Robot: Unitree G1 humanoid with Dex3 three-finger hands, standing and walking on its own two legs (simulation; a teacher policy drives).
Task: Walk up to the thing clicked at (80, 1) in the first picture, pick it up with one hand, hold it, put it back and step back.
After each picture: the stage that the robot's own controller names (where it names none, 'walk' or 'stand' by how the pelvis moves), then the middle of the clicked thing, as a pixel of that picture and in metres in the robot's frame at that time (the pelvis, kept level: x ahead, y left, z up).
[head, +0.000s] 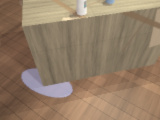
stand; (81, 4) +0.99 +0.01 -0.03
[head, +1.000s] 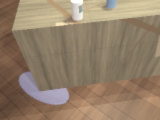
walk; (77, 9) +0.89 +0.06 +0.00
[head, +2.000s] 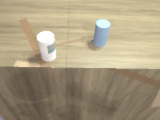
walk; (47, 46) +0.53 +0.18 +0.01
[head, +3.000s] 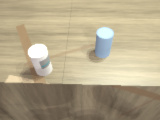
stand; (41, 60) +0.44 +0.18 +0.01
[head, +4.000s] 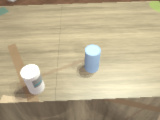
stand; (33, 79) +0.40 +0.21 -0.03
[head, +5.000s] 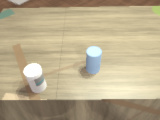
stand; (35, 78) +0.42 +0.21 -0.03
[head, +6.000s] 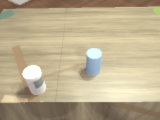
stand; (35, 80) +0.41 +0.21 -0.03
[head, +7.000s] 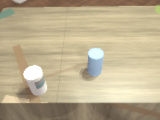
stand; (36, 81) +0.41 +0.21 -0.03
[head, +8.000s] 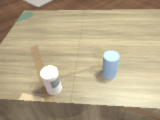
rise first; (51, 80) +0.41 +0.17 -0.03
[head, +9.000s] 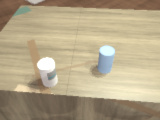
go down; (48, 72) +0.45 +0.17 -0.02
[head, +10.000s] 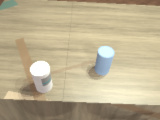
go down; (42, 77) +0.41 +0.16 -0.01
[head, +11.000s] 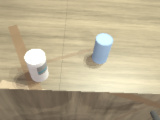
close in; (37, 66) +0.43 +0.16 +0.00
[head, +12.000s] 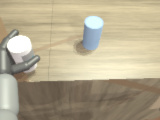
close; (23, 55) +0.44 +0.18 +0.04
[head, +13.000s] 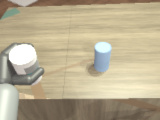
lift; (27, 66) +0.35 +0.17 +0.15
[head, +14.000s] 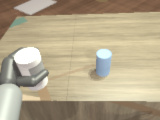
hold; (32, 69) +0.33 +0.16 +0.16
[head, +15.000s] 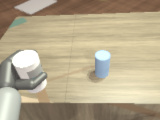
hold; (31, 72) +0.32 +0.17 +0.15
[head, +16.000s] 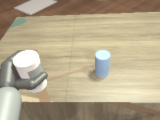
hold; (31, 72) +0.33 +0.17 +0.15
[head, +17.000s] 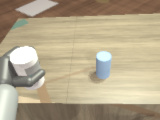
crouch; (28, 69) +0.32 +0.17 +0.17
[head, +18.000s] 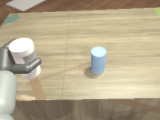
crouch; (26, 59) +0.38 +0.18 +0.15
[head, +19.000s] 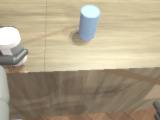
lower; (12, 47) +0.46 +0.19 +0.05
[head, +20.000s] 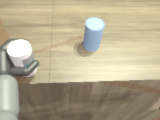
lower; (23, 59) +0.43 +0.18 +0.04
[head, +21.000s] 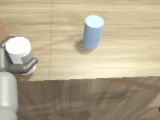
lower; (22, 57) +0.44 +0.18 +0.04
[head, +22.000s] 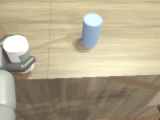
lower; (20, 55) +0.44 +0.18 +0.04
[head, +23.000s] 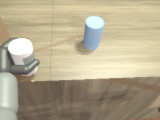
loosen; (24, 58) +0.43 +0.17 +0.04
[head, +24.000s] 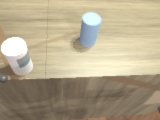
withdraw; (18, 57) +0.43 +0.18 +0.04
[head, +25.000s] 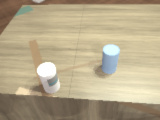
sink last; (49, 78) +0.40 +0.17 +0.00
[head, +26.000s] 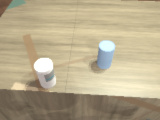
stand; (46, 73) +0.42 +0.17 -0.02
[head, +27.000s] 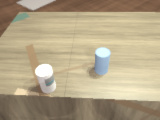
stand; (46, 79) +0.43 +0.18 -0.03
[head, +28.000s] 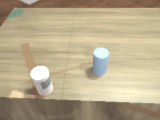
stand; (42, 81) +0.41 +0.19 -0.03
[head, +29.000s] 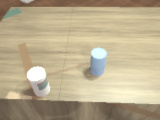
stand; (39, 82) +0.40 +0.20 -0.03
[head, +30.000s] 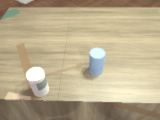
stand; (38, 82) +0.40 +0.20 -0.03
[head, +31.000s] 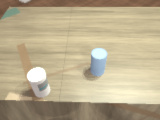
stand; (39, 83) +0.40 +0.19 -0.03
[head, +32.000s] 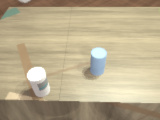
walk; (39, 82) +0.40 +0.19 -0.03
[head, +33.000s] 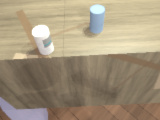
walk; (43, 40) +0.55 +0.19 -0.01
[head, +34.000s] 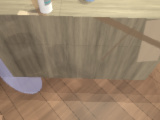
walk; (44, 0) +0.80 +0.21 +0.00
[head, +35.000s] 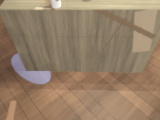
stand; out of the picture +1.04 +0.23 -0.01
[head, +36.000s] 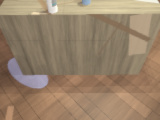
stand; (51, 3) +1.03 +0.21 -0.03
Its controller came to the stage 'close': yes
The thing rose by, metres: 0.21
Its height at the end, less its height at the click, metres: +0.00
